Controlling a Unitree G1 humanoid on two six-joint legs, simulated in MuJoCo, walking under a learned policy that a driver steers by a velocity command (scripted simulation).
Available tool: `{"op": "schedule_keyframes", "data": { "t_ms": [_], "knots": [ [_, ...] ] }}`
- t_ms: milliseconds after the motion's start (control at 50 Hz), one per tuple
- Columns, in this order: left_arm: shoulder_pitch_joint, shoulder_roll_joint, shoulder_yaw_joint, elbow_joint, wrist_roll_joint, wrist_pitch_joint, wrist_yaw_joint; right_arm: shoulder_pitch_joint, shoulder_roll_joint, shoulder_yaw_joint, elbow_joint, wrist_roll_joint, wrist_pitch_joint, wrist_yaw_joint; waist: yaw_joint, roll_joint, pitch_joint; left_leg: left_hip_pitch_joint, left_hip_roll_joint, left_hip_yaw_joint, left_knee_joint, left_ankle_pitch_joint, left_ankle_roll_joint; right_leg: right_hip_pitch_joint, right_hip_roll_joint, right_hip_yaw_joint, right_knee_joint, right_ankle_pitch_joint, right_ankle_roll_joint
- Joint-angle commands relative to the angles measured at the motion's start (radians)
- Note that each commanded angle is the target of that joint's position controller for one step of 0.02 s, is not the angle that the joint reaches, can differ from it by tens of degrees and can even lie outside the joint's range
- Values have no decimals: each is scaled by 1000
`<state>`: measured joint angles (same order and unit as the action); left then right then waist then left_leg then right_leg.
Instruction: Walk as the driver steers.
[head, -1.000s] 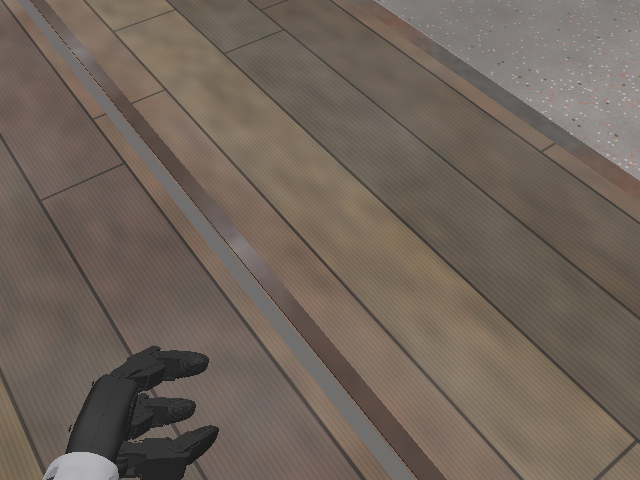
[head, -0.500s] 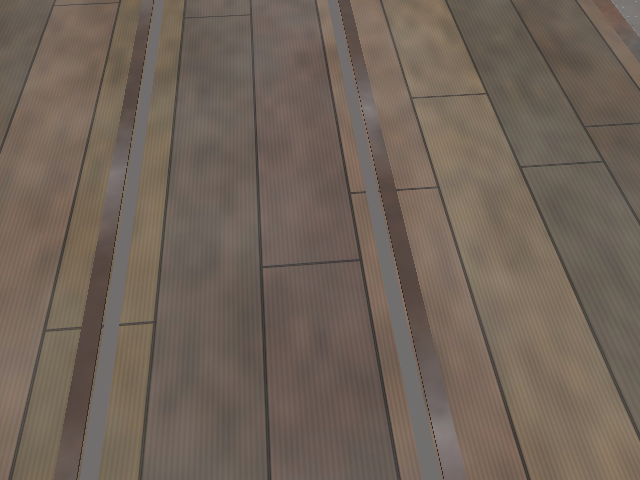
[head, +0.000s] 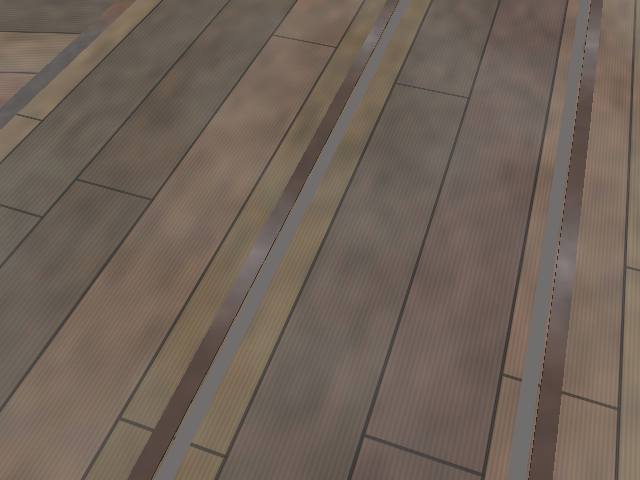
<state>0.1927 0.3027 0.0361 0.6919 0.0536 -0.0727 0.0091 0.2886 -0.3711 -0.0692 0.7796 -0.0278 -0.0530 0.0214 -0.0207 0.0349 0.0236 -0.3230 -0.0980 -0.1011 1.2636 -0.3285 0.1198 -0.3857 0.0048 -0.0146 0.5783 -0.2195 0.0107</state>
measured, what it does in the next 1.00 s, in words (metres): walks ahead, turning right: left foot, then right foot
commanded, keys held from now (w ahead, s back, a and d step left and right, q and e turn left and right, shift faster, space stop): w+e+shift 0.78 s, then w+q+shift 0.22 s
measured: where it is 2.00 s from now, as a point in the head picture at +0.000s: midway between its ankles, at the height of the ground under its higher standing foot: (455, 174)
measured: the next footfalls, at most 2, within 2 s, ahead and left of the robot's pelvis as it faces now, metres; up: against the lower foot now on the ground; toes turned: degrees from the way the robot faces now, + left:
left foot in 0.30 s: +0.43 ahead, +0.11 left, +0.00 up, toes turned -7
right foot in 0.74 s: +0.79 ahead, -0.19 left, +0.00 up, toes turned -32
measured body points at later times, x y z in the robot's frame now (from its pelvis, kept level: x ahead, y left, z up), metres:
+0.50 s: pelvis +0.43 -0.01 +0.01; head +0.44 +0.00 +0.46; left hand +0.62 +0.24 -0.10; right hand +0.41 -0.30 -0.10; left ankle +0.39 +0.11 -0.73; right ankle +0.42 -0.13 -0.63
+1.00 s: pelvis +0.85 -0.20 +0.01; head +0.87 -0.20 +0.46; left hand +1.00 +0.03 -0.12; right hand +0.88 -0.49 -0.08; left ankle +1.09 -0.14 -0.65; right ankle +0.76 -0.17 -0.72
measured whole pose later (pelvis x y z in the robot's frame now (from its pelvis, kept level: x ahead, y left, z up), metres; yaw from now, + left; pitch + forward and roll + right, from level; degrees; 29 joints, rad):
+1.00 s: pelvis +0.85 -0.20 +0.01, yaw -33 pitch +0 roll -2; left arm 0.42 0.29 0.04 0.85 0.01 -0.09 -0.03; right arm 0.14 -0.25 0.01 0.68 -0.02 -0.04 0.03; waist 0.03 0.02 0.03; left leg -0.76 0.17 -0.02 0.93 -0.06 0.03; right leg 0.02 0.19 -0.02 0.26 -0.28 -0.16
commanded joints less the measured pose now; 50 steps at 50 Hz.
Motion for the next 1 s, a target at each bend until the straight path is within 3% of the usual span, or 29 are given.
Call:
{"op": "schedule_keyframes", "data": {
  "t_ms": [20,60,100,160,240,260,280,300,320,340,360,380,420,480,500,580,620,660,700,720,740,760,780,800,820,860,880,940,1000],
  "knots": [
    [187,70,23,51,-7,-21,-10,-92,12,29,-132,-28,-8,30,47,-106,-26,-373,102,-61,-21,29,-21,305,-233,439,-348,-216,-165],
    [229,63,20,94,-33,-35,-19,-131,26,43,-163,-38,-2,34,19,-134,6,-415,123,-32,-112,-1,-41,290,-219,406,-378,-97,-191],
    [232,86,26,99,-43,-38,-19,-234,11,57,-218,-47,-7,41,14,-115,43,-451,164,36,-248,76,-76,252,-210,369,-436,-12,-225],
    [196,147,49,87,-46,-38,-25,-334,33,85,-249,-16,-22,64,16,-105,65,-127,130,109,-558,252,-103,29,-145,237,-522,119,-196],
    [258,193,59,114,-58,-35,-37,-284,-32,56,-220,-11,-24,30,-6,-92,-1,85,80,124,-676,243,-81,160,-175,212,-369,511,-169],
    [273,204,61,125,-59,-32,-36,-166,-52,41,-180,-20,-28,14,-61,-67,-82,227,49,137,-712,198,-69,181,-138,176,-172,644,-152],
    [266,202,61,123,-63,-31,-35,-14,-80,24,-139,-33,-33,-5,-135,-60,-173,447,93,110,-701,165,-58,69,-92,161,73,579,-136],
    [252,122,41,94,-61,-35,-33,170,-161,-4,-126,-54,-38,-28,-204,56,-305,649,343,-151,-755,-178,-33,-97,-29,118,413,236,-124],
    [326,6,19,53,-87,-26,-27,176,-216,-15,-129,-70,-28,-37,-123,226,-391,725,577,-612,-948,-511,15,-320,33,94,707,-262,-119],
    [271,74,28,47,-71,-11,-22,97,-158,-13,-133,-40,-20,-38,-98,171,-293,611,548,-693,-1027,-560,43,-412,-7,99,788,-162,-129],
    [193,85,32,45,-55,0,-27,28,-72,5,-130,-26,-25,-35,-74,87,-145,492,497,-501,-1012,-410,36,-439,-53,89,763,-87,-127],
    [162,70,30,51,-48,9,-37,2,-31,12,-116,-22,-32,-29,-51,43,-73,393,450,-355,-1021,-210,27,-414,-82,86,724,-53,-116],
    [159,36,29,57,-32,39,-55,6,6,20,-84,-11,-46,-29,1,64,-11,276,395,-167,-1063,-18,0,-366,-116,85,686,-46,-93],
    [44,7,24,14,-23,72,-72,41,47,25,-27,15,-70,-21,18,36,43,274,348,36,-1111,225,-32,-440,-132,59,670,19,-86],
    [12,-7,15,-23,-22,72,-80,45,28,22,-22,14,-77,-19,32,74,44,260,371,78,-1116,311,-23,-446,-141,51,637,69,-86],
    [-156,13,-2,-87,-28,66,-107,27,9,17,8,7,-84,-27,43,1,110,214,290,314,-1177,512,-65,-336,-101,-60,341,258,-118],
    [-207,14,-9,-101,-30,64,-118,72,-36,11,26,7,-83,-35,36,-13,110,245,285,375,-1145,837,-90,-203,-34,-157,205,292,-157],
    [-135,51,0,-77,-33,63,-109,103,-105,-5,25,5,-65,-48,86,37,31,357,310,383,-973,1276,-108,-83,47,-202,175,219,-190],
    [162,126,34,1,-33,61,-87,41,-165,-23,0,-7,-28,-60,248,77,-124,325,355,355,-573,1443,-94,230,98,-163,174,98,-237],
    [365,174,65,70,-32,58,-64,11,-162,-24,-17,-15,-15,-54,322,37,-210,178,337,338,-249,1238,-84,498,109,-90,109,39,-267],
    [318,235,100,76,-62,75,-36,-8,-74,-9,-21,-17,-19,-34,263,-176,-153,-105,130,327,166,200,-112,633,22,85,42,-26,-293],
    [211,372,115,18,-19,90,-37,102,-10,20,-147,-2,-40,-25,95,-333,-290,-506,40,170,487,-189,-163,887,-239,676,-95,-1,-510],
    [241,333,119,-13,-29,95,-25,-11,-63,24,-172,-8,-68,-27,177,-114,-343,-591,83,12,457,-95,-149,868,-277,839,-272,-201,-524],
    [208,255,99,16,-31,84,-11,-24,-58,32,-160,-2,-79,-27,120,-9,-156,-582,150,15,322,-26,-133,667,-281,757,-345,-218,-456],
    [170,190,79,35,-29,67,-6,-13,-43,38,-141,-7,-72,-29,51,64,-63,-489,207,33,193,10,-129,471,-248,635,-347,-143,-397],
    [103,121,46,32,-26,23,1,41,-12,51,-97,-29,-23,-21,-25,77,1,-301,254,37,79,-2,-135,185,-173,451,-373,-7,-344],
    [114,104,36,46,-29,2,-6,41,1,53,-90,-26,-1,-13,-37,61,16,-258,270,44,20,-13,-140,108,-150,384,-395,25,-330],
    [181,113,41,87,-40,-36,-30,-131,32,61,-138,3,15,7,20,10,109,-341,282,101,-219,192,-109,107,-79,184,-481,213,-250],
    [212,105,35,99,-49,-59,-38,-235,63,68,-156,26,1,27,67,-18,105,-276,220,154,-484,455,-57,169,-48,24,-528,424,-158]
  ]
}}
